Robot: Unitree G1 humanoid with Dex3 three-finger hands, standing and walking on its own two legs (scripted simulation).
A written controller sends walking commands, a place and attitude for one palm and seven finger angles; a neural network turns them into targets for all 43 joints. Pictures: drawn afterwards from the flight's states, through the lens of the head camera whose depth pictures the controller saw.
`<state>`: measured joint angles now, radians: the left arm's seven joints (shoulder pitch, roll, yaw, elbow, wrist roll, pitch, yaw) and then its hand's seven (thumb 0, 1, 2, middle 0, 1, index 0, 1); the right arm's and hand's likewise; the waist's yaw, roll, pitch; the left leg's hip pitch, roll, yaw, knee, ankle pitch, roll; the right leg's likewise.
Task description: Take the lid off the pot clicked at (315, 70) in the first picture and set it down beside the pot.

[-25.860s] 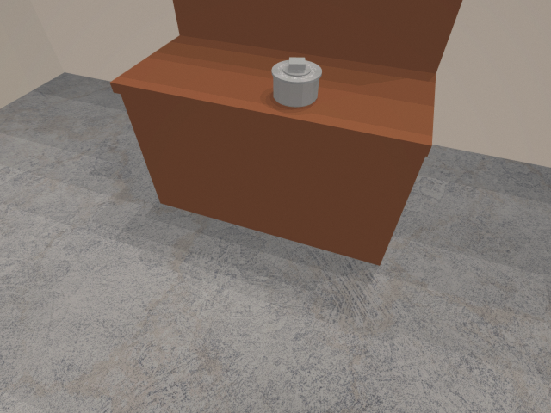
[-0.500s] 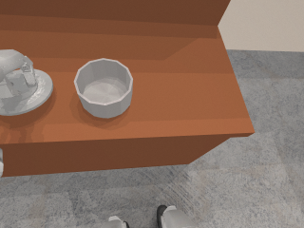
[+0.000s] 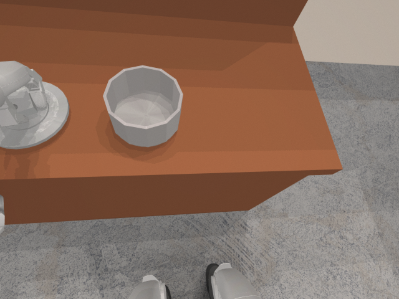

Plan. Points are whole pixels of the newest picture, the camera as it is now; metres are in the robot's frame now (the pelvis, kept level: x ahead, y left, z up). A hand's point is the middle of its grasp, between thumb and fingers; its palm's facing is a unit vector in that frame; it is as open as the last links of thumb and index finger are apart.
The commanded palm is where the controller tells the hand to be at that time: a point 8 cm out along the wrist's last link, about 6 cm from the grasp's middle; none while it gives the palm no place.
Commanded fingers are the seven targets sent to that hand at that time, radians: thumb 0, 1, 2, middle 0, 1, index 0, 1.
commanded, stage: open the fingers wide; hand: left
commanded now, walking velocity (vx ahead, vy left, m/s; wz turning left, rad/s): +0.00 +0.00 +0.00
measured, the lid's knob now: (18, 104) +0.51 +0.32 -0.01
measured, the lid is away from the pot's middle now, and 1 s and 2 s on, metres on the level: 0.24 0.25 0.25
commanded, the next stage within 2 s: raise the empty hand in 1.04 s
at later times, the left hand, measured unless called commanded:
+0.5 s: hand (12, 113) +0.48 +0.31 +0.01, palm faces -0.47 -0.10 -0.88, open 7.6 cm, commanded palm +0.51 +0.29 +0.06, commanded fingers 0.00 0.18 0.66 -0.43 -0.97 -0.47 -0.99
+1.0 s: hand (11, 117) +0.47 +0.31 +0.01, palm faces -0.48 -0.09 -0.87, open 10.8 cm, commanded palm +0.51 +0.29 +0.06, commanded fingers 0.00 0.05 0.52 -0.31 -0.94 -0.31 -0.94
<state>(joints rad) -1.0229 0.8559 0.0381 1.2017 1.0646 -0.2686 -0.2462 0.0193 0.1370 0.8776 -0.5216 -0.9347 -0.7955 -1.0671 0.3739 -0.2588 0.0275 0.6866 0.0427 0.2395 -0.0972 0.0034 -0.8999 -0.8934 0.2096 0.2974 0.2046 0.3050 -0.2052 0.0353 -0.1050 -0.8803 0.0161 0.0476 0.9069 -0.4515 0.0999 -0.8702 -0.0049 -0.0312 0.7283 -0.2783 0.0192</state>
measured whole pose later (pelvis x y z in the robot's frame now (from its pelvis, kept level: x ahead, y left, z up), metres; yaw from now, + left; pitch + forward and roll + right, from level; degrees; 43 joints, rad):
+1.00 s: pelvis -0.02 +0.01 +0.00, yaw +0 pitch +22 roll -6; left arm -1.03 0.79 -0.03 1.24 1.08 -0.20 -0.21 0.00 0.07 0.52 -0.32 -0.94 -0.33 -0.95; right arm 0.38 -0.26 0.02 0.69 0.05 0.23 -0.07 0.00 -0.90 -0.89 0.21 0.30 0.20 0.30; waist -0.20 0.04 -0.12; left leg -0.88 0.01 0.05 0.93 -0.44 0.12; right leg -0.86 -0.01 -0.02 0.74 -0.27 0.00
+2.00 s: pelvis +0.00 +0.00 +0.02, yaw +1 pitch +18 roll -5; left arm -1.07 0.80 -0.07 1.20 1.03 -0.18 -0.32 0.00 0.06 0.52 -0.32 -0.94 -0.32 -0.94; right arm 0.38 -0.27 0.01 0.71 0.08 0.20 -0.08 0.00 -0.90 -0.89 0.21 0.30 0.20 0.30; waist -0.16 0.03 -0.11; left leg -0.67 -0.01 0.05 0.76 -0.40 0.11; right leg -0.67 -0.02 -0.01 0.60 -0.24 0.02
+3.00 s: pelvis +0.01 -0.01 +0.04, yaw +3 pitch +10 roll -3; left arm -0.79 0.75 -0.01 0.90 0.92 -0.22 -0.37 0.00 0.06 0.52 -0.32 -0.94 -0.32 -0.94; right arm 0.27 -0.27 -0.01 0.66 0.08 0.24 -0.04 0.01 -0.90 -0.89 0.21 0.30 0.20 0.30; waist -0.07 0.05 -0.08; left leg -0.41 -0.03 0.04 0.56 -0.32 0.08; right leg -0.42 -0.03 -0.03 0.44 -0.19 0.04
